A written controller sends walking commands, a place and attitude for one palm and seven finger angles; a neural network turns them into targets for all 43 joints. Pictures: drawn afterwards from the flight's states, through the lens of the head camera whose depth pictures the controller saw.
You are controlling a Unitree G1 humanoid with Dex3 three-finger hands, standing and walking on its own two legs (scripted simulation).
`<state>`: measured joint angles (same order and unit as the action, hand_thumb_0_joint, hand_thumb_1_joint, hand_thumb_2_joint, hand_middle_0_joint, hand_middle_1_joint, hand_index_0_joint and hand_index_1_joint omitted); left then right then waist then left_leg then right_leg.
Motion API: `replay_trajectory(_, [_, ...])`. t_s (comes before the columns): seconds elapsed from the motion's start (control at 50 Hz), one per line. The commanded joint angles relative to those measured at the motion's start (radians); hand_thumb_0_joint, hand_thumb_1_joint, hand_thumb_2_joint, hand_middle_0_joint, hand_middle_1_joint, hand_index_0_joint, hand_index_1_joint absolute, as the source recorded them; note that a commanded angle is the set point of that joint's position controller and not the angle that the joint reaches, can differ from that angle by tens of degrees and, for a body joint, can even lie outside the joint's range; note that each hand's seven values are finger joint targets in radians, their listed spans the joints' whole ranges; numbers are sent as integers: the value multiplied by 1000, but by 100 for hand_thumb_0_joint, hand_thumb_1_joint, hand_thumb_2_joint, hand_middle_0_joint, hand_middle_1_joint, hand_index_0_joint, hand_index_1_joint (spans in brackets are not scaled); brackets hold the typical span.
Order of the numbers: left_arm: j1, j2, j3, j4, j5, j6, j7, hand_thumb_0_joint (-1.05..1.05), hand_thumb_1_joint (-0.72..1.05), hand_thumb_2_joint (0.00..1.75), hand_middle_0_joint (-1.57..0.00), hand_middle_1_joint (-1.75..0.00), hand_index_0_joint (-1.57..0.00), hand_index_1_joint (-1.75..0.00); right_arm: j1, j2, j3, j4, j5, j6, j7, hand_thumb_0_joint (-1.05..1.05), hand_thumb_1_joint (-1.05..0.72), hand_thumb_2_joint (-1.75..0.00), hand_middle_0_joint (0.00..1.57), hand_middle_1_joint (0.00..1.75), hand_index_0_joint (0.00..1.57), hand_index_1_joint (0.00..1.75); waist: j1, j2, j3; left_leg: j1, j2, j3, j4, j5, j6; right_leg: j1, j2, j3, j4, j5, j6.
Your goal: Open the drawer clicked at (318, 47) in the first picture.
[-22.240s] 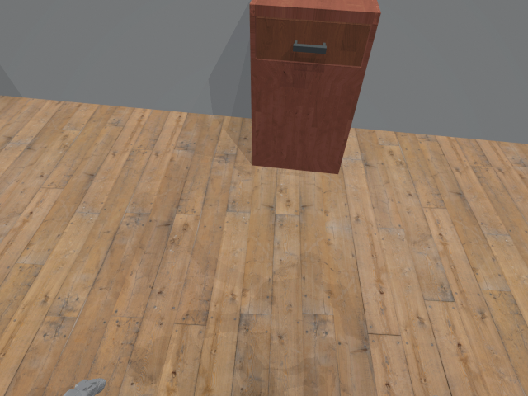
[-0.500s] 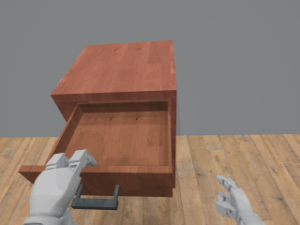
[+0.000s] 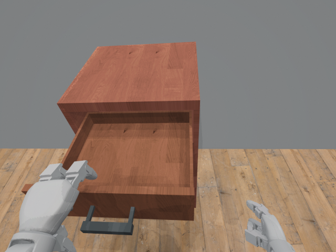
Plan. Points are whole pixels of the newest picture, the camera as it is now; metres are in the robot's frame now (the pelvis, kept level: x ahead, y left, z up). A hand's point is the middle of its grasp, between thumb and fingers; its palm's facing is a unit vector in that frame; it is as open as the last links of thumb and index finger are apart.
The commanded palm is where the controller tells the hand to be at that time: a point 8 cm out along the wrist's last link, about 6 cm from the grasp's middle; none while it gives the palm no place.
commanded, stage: draw the hand back to the body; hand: left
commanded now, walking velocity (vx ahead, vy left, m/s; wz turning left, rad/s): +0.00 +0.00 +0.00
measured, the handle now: (109, 219) +0.20 +0.20 -0.06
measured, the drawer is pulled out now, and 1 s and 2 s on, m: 0.30 0.30 0.30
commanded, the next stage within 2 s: step back with the hand held close in 1.14 s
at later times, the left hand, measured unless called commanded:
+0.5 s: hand (66, 178) +0.20 +0.22 +0.16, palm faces +0.34 -0.87 -0.36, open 12.4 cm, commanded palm +0.14 +0.27 +0.18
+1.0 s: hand (54, 175) +0.20 +0.24 +0.17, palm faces +0.41 -0.82 -0.40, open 8.2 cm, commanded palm +0.14 +0.28 +0.19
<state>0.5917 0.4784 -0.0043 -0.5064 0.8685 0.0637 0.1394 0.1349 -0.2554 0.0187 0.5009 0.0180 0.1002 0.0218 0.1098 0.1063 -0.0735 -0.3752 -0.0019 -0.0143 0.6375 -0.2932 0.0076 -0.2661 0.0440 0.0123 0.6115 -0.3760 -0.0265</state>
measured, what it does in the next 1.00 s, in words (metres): stands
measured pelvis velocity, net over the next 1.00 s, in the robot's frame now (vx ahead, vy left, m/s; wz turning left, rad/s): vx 0.02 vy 0.00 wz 0.04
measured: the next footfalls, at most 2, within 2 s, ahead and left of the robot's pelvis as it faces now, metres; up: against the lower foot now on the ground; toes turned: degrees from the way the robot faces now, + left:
none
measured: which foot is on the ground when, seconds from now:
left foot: down 0.00-1.00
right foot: down 0.00-1.00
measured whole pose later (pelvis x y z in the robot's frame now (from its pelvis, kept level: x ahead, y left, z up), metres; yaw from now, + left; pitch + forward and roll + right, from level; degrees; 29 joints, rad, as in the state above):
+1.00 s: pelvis +0.02 +0.00 +0.01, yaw +2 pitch -1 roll +0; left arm 0.56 0.34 0.28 -0.50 -0.08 -0.06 0.12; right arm 0.15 -0.21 0.03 0.60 0.03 -0.08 -0.08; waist 0.06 0.06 -0.01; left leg -0.21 -0.02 -0.04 0.49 -0.25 0.01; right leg -0.08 0.02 -0.02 0.44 -0.33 -0.03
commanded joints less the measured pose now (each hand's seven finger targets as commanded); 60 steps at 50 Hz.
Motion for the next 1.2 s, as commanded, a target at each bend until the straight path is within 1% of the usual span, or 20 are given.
replay_trajectory(0.0, [-39, 160, 162, -194, -1, -12, 44, 0, -50, 30, -30, -120, -30, -120, -179, -77, -38, -181, -7, -55, -7, 0, -90, -90, 20, 30, 20, 30, 5, -63, -94, 189, 3, 14, -45, 201, 30, -109, -31, -24, -142, 232, 1])
replay_trajectory(0.12, [-10, 181, 193, -227, -24, -6, 31, 0, -50, 30, -30, -120, -30, -120, -181, -85, -37, -192, 2, -49, -9, 0, -90, -90, 20, 30, 20, 30, -7, -69, -93, 187, 12, 14, -42, 246, 27, -91, -42, -24, -130, 305, 9])
replay_trajectory(0.14, [-88, -190, 125, -301, -770, -79, 1, 0, -47, 32, -30, -118, -30, -118, -116, -7, -24, -233, 23, -140, -37, 0, -90, -90, 20, 30, 20, 30, -103, -109, -28, 328, 30, -18, -73, 180, 49, -56, -25, -57, -140, 241, 4])
replay_trajectory(0.16, [24, -80, 190, -132, -783, -112, 8, 0, -43, 33, -29, -115, -29, -115, -89, -31, -18, -183, 14, -183, -58, 0, -90, -90, 20, 30, 20, 30, -75, -148, -1, 311, 37, -21, -97, 142, 44, -74, -19, -69, -139, 181, 2])
replay_trajectory(0.18, [35, -72, 215, -228, -862, -133, 4, 0, -40, 34, -29, -113, -29, -113, -95, -32, -17, -186, 12, -191, -82, 0, -90, -90, 20, 30, 20, 30, -68, -175, -4, 279, 41, -32, -127, 159, 35, -25, -40, -72, -152, 189, 8])
replay_trajectory(0.22, [-51, -13, 256, -318, -888, -176, 14, 0, -32, 37, -29, -109, -29, -109, -97, -35, -12, -170, 3, -231, -110, 0, -90, -90, 20, 30, 20, 30, -65, -143, -34, 281, 32, -24, -134, 173, 32, 3, -57, -62, -170, 215, 15])
replay_trajectory(0.24, [-59, 20, 299, -323, -892, -182, 24, 0, -29, 39, -29, -107, -29, -107, -109, -41, -9, -147, -3, -252, -117, 0, -90, -90, 20, 30, 20, 30, -54, -65, -22, 275, 25, -18, -134, 170, 27, 5, -55, -51, -182, 211, 11])
replay_trajectory(0.26, [-52, -9, 274, -322, -883, -197, 23, 0, -26, 40, -28, -104, -28, -104, -79, -32, 4, -136, -9, -265, -116, 0, -90, -90, 20, 30, 20, 30, -54, -21, -36, 277, 16, -20, -137, 196, 26, 9, -60, -60, -182, 230, 3])
replay_trajectory(0.36, [-34, -35, 287, -238, -904, -200, 7, 0, -8, 48, -27, -93, -27, -93, -76, -35, 0, -88, -10, -278, -106, 0, -90, -90, 20, 30, 20, 30, -57, 0, 30, 258, 21, -32, -157, 230, 12, 21, -52, -70, -210, 263, -3])
replay_trajectory(0.52, [2, -17, 329, -277, -929, -197, -13, 0, 20, 60, -25, -75, -25, -75, -104, -39, -20, -86, -2, -264, -92, 0, -90, -90, 20, 30, 20, 30, -54, -55, -59, 293, 34, -24, -160, 358, 11, 94, -60, -69, -199, 398, 6])
replay_trajectory(0.72, [-52, 6, 381, -228, -939, -189, -3, 0, 55, 75, -22, -52, -22, -52, -111, -45, -29, -73, 6, -237, -107, 0, -90, -90, 20, 30, 20, 30, -60, -73, -23, 303, 28, -18, -179, 297, 11, 74, -59, -69, -228, 356, 11])
replay_trajectory(0.74, [-75, 22, 398, -239, -941, -190, -1, 0, 58, 76, -22, -50, -22, -50, -121, -48, -31, -70, 5, -239, -110, 0, -90, -90, 20, 30, 20, 30, -57, -43, -17, 302, 21, -16, -179, 289, 11, 76, -58, -64, -241, 354, 9])
replay_trajectory(0.82, [-78, 21, 406, -210, -948, -189, -1, 0, 73, 82, -21, -41, -21, -41, -117, -48, -32, -70, 7, -232, -109, 0, -90, -90, 20, 30, 20, 30, -58, -84, -25, 309, 24, -16, -180, 289, 14, 82, -62, -63, -240, 363, 13])
replay_trajectory(0.86, [-74, 17, 401, -186, -938, -192, -2, 0, 80, 86, -21, -37, -21, -37, -116, -51, -30, -56, 1, -232, -109, 0, -90, -90, 20, 30, 20, 30, -55, -30, -3, 312, 14, -12, -179, 288, 14, 65, -56, -65, -257, 358, 10])
replay_trajectory(0.92, [-80, 12, 389, -211, -947, -190, -5, 0, 90, 90, -20, -30, -20, -30, -120, -50, -32, -74, 5, -233, -106, 0, -90, -90, 20, 30, 20, 30, -57, -80, -25, 316, 21, -14, -181, 297, 17, 85, -63, -60, -245, 377, 14])
replay_trajectory(0.98, [-75, 10, 390, -207, -946, -189, -6, 0, 90, 90, -20, -30, -20, -30, -121, -47, -32, -69, 4, -231, -106, 0, -90, -90, 20, 30, 20, 30, -57, -78, -26, 315, 20, -12, -176, 305, 17, 91, -65, -60, -245, 396, 14])
replay_trajectory(1.04, [-98, 32, 411, -226, -944, -188, -3, 0, 90, 90, -20, -30, -20, -30, -131, -49, -32, -66, 4, -232, -107, 0, -90, -90, 20, 30, 20, 30, -53, -25, -17, 316, 16, -10, -174, 306, 13, 87, -62, -56, -254, 394, 11])
replay_trajectory(1.1, [-66, 24, 411, -188, -943, -191, -4, 0, 90, 90, -20, -30, -20, -30, -124, -47, -33, -59, 0, -226, -106, 0, -90, -90, 20, 30, 20, 30, -51, -69, -16, 316, 15, -10, -174, 300, 17, 80, -59, -65, -256, 394, 14])
replay_trajectory(1.16, [-76, 25, 411, -194, -942, -190, -5, 0, 90, 90, -20, -30, -20, -30, -125, -49, -32, -57, 0, -226, -106, 0, -90, -90, 20, 30, 20, 30, -54, -36, -8, 318, 10, -9, -174, 297, 15, 76, -58, -61, -263, 393, 13])
replay_trajectory(1.18, [-71, 17, 402, -202, -947, -189, -5, 0, 90, 90, -20, -30, -20, -30, -124, -43, -33, -67, 5, -228, -105, 0, -90, -90, 20, 30, 20, 30, -57, -65, -22, 317, 19, -10, -173, 300, 16, 89, -66, -60, -248, 399, 15])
